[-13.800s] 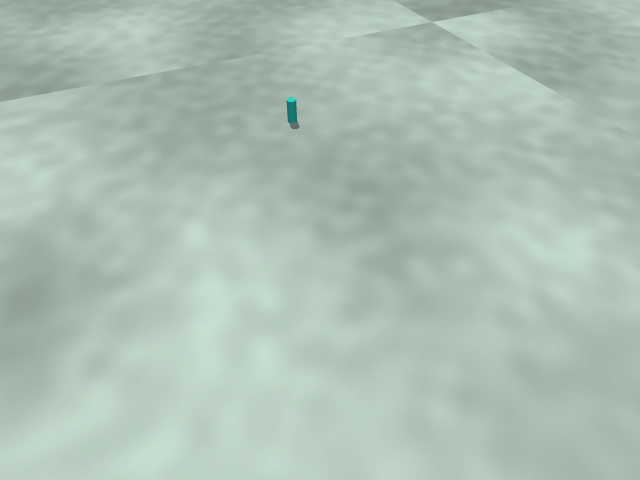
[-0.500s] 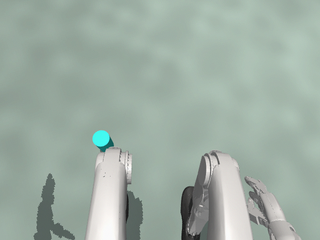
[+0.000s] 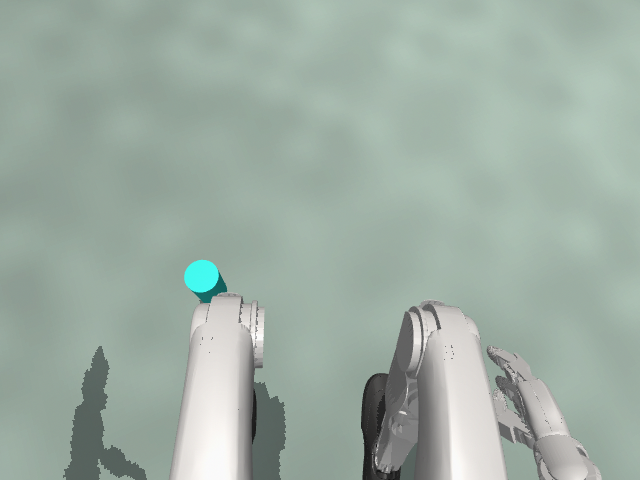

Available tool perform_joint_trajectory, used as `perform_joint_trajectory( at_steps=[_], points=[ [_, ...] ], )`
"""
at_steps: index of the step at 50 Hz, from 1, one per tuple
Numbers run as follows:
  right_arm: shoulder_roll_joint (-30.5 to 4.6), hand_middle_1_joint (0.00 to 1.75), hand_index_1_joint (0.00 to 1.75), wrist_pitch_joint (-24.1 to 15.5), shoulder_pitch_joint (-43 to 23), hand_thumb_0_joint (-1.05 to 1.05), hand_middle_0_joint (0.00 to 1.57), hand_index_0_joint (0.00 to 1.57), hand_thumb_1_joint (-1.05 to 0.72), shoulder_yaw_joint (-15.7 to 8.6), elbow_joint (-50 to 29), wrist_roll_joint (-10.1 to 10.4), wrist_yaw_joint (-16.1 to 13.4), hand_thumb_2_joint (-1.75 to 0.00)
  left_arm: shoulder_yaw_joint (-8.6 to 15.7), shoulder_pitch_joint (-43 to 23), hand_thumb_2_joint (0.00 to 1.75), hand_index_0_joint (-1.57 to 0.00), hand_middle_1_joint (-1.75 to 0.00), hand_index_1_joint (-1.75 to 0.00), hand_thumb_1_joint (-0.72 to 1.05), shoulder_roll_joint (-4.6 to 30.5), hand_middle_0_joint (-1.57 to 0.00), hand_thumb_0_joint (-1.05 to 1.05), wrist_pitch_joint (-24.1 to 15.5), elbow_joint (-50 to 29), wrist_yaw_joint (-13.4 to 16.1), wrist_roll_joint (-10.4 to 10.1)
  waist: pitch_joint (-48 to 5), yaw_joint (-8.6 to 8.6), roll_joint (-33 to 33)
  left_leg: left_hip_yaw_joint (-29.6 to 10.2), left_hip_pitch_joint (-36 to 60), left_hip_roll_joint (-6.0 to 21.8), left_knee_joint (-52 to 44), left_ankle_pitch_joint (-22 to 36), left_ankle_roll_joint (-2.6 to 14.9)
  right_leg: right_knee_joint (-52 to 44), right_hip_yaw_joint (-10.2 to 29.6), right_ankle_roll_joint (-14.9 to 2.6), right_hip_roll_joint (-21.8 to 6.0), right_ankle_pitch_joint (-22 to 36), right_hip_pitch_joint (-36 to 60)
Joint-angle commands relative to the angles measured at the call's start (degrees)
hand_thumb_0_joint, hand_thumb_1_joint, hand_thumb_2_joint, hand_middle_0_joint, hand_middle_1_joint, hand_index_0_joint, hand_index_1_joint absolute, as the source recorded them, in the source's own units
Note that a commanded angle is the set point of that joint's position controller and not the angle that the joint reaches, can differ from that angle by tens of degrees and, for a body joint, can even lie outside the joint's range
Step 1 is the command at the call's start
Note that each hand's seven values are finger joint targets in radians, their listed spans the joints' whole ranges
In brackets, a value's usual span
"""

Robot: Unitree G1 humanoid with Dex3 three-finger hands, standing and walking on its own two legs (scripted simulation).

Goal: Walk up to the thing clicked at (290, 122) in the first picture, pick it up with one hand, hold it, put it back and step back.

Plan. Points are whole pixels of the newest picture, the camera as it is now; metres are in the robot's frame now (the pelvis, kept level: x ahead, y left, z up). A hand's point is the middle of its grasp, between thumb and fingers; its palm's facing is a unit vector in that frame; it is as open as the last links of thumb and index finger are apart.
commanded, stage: go down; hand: left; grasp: from the side
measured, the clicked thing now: (207, 284) +0.38 +0.21 -0.31
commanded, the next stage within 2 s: none
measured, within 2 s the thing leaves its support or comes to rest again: neither
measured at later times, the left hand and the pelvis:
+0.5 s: hand out of the picture +0.31 +0.38 +0.00, palm faces +0.05 -1.00 -0.08, open 17.2 cm; pelvis +0.00 +0.00 +0.00, yaw +0 degrees
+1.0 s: hand out of the picture +0.31 +0.38 +0.00, palm faces +0.04 -1.00 -0.07, open 17.2 cm; pelvis +0.00 +0.00 -0.01, yaw +0 degrees
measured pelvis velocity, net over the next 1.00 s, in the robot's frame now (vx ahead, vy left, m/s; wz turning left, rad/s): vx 0.00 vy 0.00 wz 0.00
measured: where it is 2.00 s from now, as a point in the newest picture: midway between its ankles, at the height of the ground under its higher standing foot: (307, 459)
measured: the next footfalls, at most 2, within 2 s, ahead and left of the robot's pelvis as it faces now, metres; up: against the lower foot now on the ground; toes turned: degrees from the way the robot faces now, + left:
none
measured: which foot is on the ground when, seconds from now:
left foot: down 0.00-1.00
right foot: down 0.00-1.00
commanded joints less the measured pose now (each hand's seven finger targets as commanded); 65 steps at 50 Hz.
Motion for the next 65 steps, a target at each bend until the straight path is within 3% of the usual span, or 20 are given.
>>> perform_joint_trajectory(
  at_steps=[1, 2, 3, 4, 14, 17, 18, 20, 24, 27, 31, 34, 39, 48, 51, 55, 57, 60, 61, 65],
  points=[
    [-13.3, 0.3, 0.3, -1.9, 3.8, 0.0, 0.2, 0.2, -0.9, -5.3, -4.3, 0.5, -1.1, -0.9, 4.5, -4.9, 0.12, -0.04, -0.09, -0.1, -0.54, 19.8, -0.05, 0.0, -3.1, -10.9, -0.3, -2.4, -33.1, 2.39, 11.9, 2.6, 24.4, -1.1, -19.4, 5.7, 1.66, -11.4, -2.3, -3.54, 3.1, 3.1, 15.5],
    [-13.2, 0.3, 0.3, -2.0, 3.4, 0.0, 0.2, 0.2, -0.9, -5.4, -4.5, 0.6, -1.1, -0.9, 4.9, -4.5, 0.11, -0.04, -0.09, -0.1, -0.52, 20.5, -0.05, 0.0, -3.1, -11.0, -0.4, -2.5, -33.1, 2.88, 11.0, 2.8, 23.8, -1.2, -19.3, 4.8, 1.78, -12.0, -2.2, -3.45, 3.2, 2.4, 15.6],
    [-13.4, 0.3, 0.3, -2.1, 3.6, 0.0, 0.2, 0.2, -0.9, -5.1, -4.3, 0.7, -1.1, -0.91, 4.5, -5.6, 0.13, -0.03, -0.09, -0.09, -0.5, 19.8, -0.04, 0.0, -3.2, -9.9, -0.5, -2.9, -32.6, 1.67, 11.0, 2.5, 23.6, -1.2, -18.9, 5.3, 1.81, -11.5, -2.5, -3.47, 3.2, 2.8, 15.3],
    [-13.3, 0.3, 0.3, -2.1, 3.5, 0.0, 0.2, 0.2, -0.9, -5.2, -4.3, 0.7, -1.1, -0.91, 5.5, -7.0, 0.12, -0.04, -0.09, -0.1, -0.51, 21.5, -0.05, 0.0, -3.4, -10.7, -0.4, -3.1, -32.5, 2.15, 9.5, 3.0, 21.8, -1.3, -18.4, 4.6, 2.07, -12.2, -2.2, -3.28, 3.2, 2.2, 16.7],
    [-13.4, 0.3, 0.3, -2.1, 3.8, 0.0, 0.2, 0.2, -0.9, -5.2, -3.9, 0.4, -1.3, -0.9, 5.2, -5.8, 0.12, -0.04, -0.09, -0.1, -0.48, 20.6, -0.05, 0.0, -3.8, -11.6, -1.4, -3.4, -35.0, 2.62, 11.2, 3.0, 24.4, -1.3, -17.9, 8.1, 1.67, -11.3, -2.0, -3.52, 3.1, 4.8, 17.0],
    [-13.7, 0.3, 0.3, -2.1, 3.4, 0.0, 0.2, 0.2, -0.89, -5.4, -4.2, 0.6, -1.4, -0.9, 4.8, -6.5, 0.12, -0.04, -0.09, -0.09, -0.47, 21.1, -0.05, 0.0, -3.7, -12.3, -1.5, -3.3, -33.8, 2.26, 12.6, 2.1, 24.8, -1.1, -19.1, 6.3, 1.56, -10.7, -2.5, -3.61, 3.2, 3.4, 14.8],
    [-14.0, 0.3, 0.3, -2.1, 3.5, 0.0, 0.2, 0.2, -0.9, -5.4, -4.1, 0.7, -1.4, -0.9, 4.1, -5.8, 0.12, -0.04, -0.09, -0.09, -0.5, 19.5, -0.05, 0.0, -3.4, -11.5, -1.6, -3.5, -33.5, 2.11, 13.2, 1.8, 26.0, -1.1, -19.4, 6.3, 1.46, -10.4, -2.7, -3.64, 3.1, 3.8, 13.5],
    [-13.9, 0.3, 0.3, -2.0, 3.5, 0.0, 0.2, 0.2, -0.9, -5.2, -4.1, 0.7, -1.3, -0.9, 5.4, -6.7, 0.11, -0.04, -0.08, -0.09, -0.48, 21.5, -0.05, 0.0, -3.4, -11.4, -1.4, -3.6, -33.3, 2.31, 12.4, 1.8, 24.7, -1.2, -19.1, 6.3, 1.55, -10.4, -2.6, -3.57, 3.1, 3.6, 14.3],
    [-13.6, 0.3, 0.3, -2.0, 3.2, 0.0, 0.2, 0.2, -0.9, -4.8, -4.2, 0.7, -1.3, -0.9, 5.2, -7.9, 0.11, -0.04, -0.09, -0.09, -0.5, 21.6, -0.05, 0.0, -3.8, -11.0, -1.8, -3.7, -32.4, 2.08, 12.3, 2.1, 23.6, -1.3, -18.7, 4.8, 1.78, -10.5, -2.5, -3.59, 3.2, 2.5, 14.2],
    [-13.9, 0.3, 0.3, -1.9, 3.4, 0.0, 0.2, 0.2, -0.89, -4.7, -4.1, 0.6, -1.2, -0.9, 4.3, -5.8, 0.12, -0.04, -0.09, -0.09, -0.47, 19.9, -0.05, 0.0, -3.7, -7.8, -2.4, -3.5, -32.0, 1.43, 11.2, 1.9, 24.0, -1.3, -18.1, 7.1, 1.62, -10.0, -2.8, -3.66, 3.2, 4.0, 13.8],
    [-14.5, 0.3, 0.3, -2.0, 2.9, 0.0, 0.2, 0.2, -0.89, -4.6, -4.5, 0.5, -1.2, -0.9, 5.7, -8.1, 0.11, -0.04, -0.08, -0.09, -0.49, 23.3, -0.05, 0.0, -4.4, -9.1, -2.7, -3.4, -31.8, 1.81, 12.7, 1.7, 24.0, -1.1, -18.7, 4.8, 1.68, -9.9, -2.8, -3.5, 3.2, 2.6, 13.6],
    [-13.9, 0.3, 0.3, -2.1, 3.1, 0.0, 0.2, 0.2, -0.89, -4.4, -4.2, 0.3, -1.1, -0.9, 5.1, -8.2, 0.12, -0.04, -0.09, -0.09, -0.51, 21.6, -0.05, 0.0, -4.6, -8.7, -3.0, -4.0, -32.9, 1.37, 10.7, 3.1, 22.0, -1.5, -16.8, 5.6, 2.03, -10.9, -2.2, -3.26, 3.3, 3.1, 16.5],
    [-14.0, 0.3, 0.3, -2.1, 2.7, 0.0, 0.2, 0.2, -0.89, -4.6, -4.4, 0.4, -1.1, -0.9, 5.3, -6.1, 0.11, -0.04, -0.09, -0.09, -0.52, 21.7, -0.05, 0.0, -4.1, -7.9, -2.9, -3.7, -32.6, 2.27, 11.5, 2.7, 22.8, -1.2, -17.8, 4.9, 1.78, -10.2, -2.6, -3.52, 3.4, 2.4, 14.6],
    [-13.9, 0.3, 0.3, -2.1, 2.9, 0.0, 0.2, 0.2, -0.9, -4.6, -4.1, 0.3, -1.2, -0.9, 5.2, -8.6, 0.11, -0.04, -0.09, -0.09, -0.48, 22.7, -0.05, 0.0, -4.6, -9.8, -2.6, -3.5, -32.3, 1.7, 10.7, 3.0, 21.3, -1.4, -17.0, 4.2, 2.09, -10.5, -2.3, -3.35, 3.5, 2.0, 15.0],
    [-14.0, 0.3, 0.3, -2.1, 3.2, 0.0, 0.2, 0.2, -0.89, -4.5, -4.2, 0.4, -1.2, -0.9, 5.8, -5.3, 0.11, -0.04, -0.09, -0.09, -0.47, 22.4, -0.05, 0.0, -3.9, -8.9, -2.5, -3.7, -33.5, 2.67, 12.0, 2.6, 22.9, -1.3, -17.6, 5.4, 1.71, -9.9, -2.6, -3.5, 3.5, 2.7, 15.3],
    [-13.9, 0.3, 0.3, -2.3, 3.0, 0.0, 0.2, 0.2, -0.89, -4.5, -3.9, 0.6, -1.2, -0.9, 4.0, -7.6, 0.11, -0.04, -0.09, -0.09, -0.48, 20.0, -0.05, 0.0, -4.0, -8.1, -2.9, -4.2, -31.4, 1.01, 11.3, 2.6, 21.8, -1.3, -17.1, 5.1, 1.92, -9.8, -2.6, -3.55, 3.5, 2.7, 13.7],
    [-14.0, 0.3, 0.3, -2.3, 2.9, 0.0, 0.2, 0.2, -0.89, -4.6, -4.0, 0.4, -1.2, -0.9, 4.6, -5.4, 0.11, -0.04, -0.09, -0.09, -0.47, 21.3, -0.05, 0.0, -3.9, -7.9, -2.9, -3.6, -32.3, 1.93, 11.3, 2.6, 22.2, -1.4, -16.8, 6.1, 1.86, -9.8, -2.6, -3.51, 3.4, 3.3, 14.5],
    [-14.1, 0.3, 0.3, -2.1, 3.2, 0.0, 0.2, 0.2, -0.89, -4.7, -4.3, 0.5, -1.2, -0.9, 5.6, -9.0, 0.1, -0.05, -0.09, -0.09, -0.48, 23.4, -0.05, 0.0, -4.5, -12.4, -2.8, -3.8, -33.8, 2.14, 13.1, 2.4, 23.4, -1.3, -17.5, 6.1, 1.71, -9.4, -2.6, -3.62, 3.4, 3.4, 14.3],
    [-14.2, 0.3, 0.3, -2.2, 3.3, 0.0, 0.2, 0.2, -0.89, -4.7, -4.3, 0.5, -1.2, -0.9, 4.1, -6.5, 0.11, -0.05, -0.09, -0.09, -0.48, 20.1, -0.05, 0.0, -4.0, -9.2, -2.8, -3.8, -33.1, 1.3, 12.8, 1.9, 24.6, -1.2, -17.8, 6.4, 1.51, -9.1, -3.0, -3.64, 3.4, 3.7, 13.3],
    [-14.2, 0.3, 0.3, -2.1, 3.0, 0.0, 0.2, 0.2, -0.89, -4.5, -4.1, 0.6, -1.3, -0.9, 4.7, -7.7, 0.1, -0.05, -0.08, -0.08, -0.47, 21.4, -0.06, 0.0, -4.1, -9.5, -2.6, -3.7, -32.8, 1.46, 12.7, 1.8, 24.0, -1.3, -17.4, 6.7, 1.55, -8.9, -2.9, -3.66, 3.3, 3.9, 12.9]
  ],
)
